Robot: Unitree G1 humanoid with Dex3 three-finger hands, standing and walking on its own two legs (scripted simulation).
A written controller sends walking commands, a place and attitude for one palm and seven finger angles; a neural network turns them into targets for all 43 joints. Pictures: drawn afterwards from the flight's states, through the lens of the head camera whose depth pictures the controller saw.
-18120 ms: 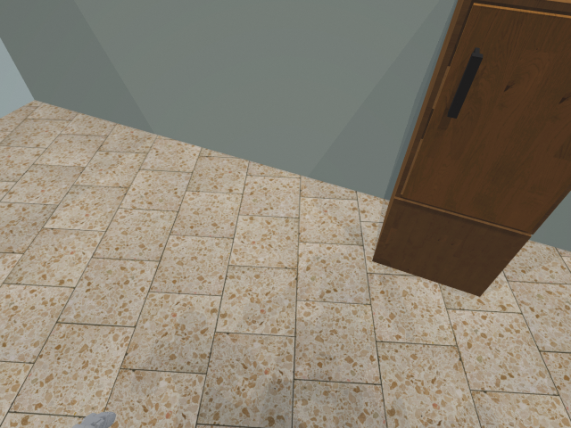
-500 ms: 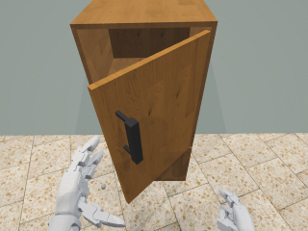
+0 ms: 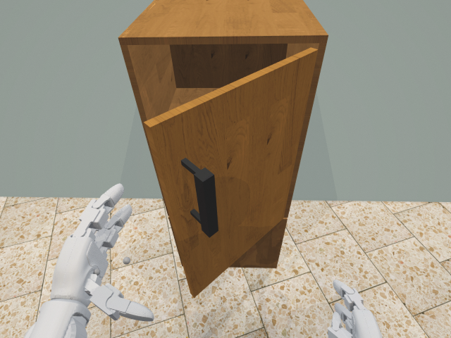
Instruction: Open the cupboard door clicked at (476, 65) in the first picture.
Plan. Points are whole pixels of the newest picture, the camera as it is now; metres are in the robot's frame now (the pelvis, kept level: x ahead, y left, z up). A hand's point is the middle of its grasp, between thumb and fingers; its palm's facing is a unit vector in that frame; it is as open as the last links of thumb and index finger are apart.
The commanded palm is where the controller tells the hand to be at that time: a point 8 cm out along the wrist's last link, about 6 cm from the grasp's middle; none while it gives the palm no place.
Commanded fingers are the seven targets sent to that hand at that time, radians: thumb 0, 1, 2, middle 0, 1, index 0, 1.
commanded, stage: draw the hand back to the body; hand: left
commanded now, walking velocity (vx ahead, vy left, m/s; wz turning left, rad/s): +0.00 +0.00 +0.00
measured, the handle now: (199, 198) +0.33 +0.09 +0.10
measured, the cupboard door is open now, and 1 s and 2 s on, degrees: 45 45 45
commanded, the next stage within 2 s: step back with the hand held close in 1.24 s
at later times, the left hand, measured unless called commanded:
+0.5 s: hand (73, 249) +0.20 +0.24 +0.14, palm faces +0.27 -0.91 -0.33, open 13.4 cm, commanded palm +0.15 +0.28 +0.16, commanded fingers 0.00 0.31 0.64 -0.18 -0.30 -0.18 -0.30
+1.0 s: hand (39, 223) +0.21 +0.28 +0.18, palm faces +0.42 -0.82 -0.39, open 7.9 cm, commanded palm +0.16 +0.32 +0.19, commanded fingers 0.00 0.90 0.90 -0.20 -0.30 -0.20 -0.30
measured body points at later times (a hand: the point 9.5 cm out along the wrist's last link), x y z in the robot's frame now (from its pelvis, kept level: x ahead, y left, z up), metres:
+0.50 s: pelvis +0.01 +0.03 +0.02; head -0.01 +0.02 +0.47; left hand +0.17 +0.28 +0.16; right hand +0.19 -0.18 -0.05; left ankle +0.02 +0.12 -0.72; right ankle -0.02 -0.09 -0.72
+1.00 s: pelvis +0.01 +0.02 +0.03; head -0.01 +0.01 +0.47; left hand +0.18 +0.32 +0.20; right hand +0.20 -0.20 -0.06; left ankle +0.02 +0.12 -0.72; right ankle -0.02 -0.09 -0.72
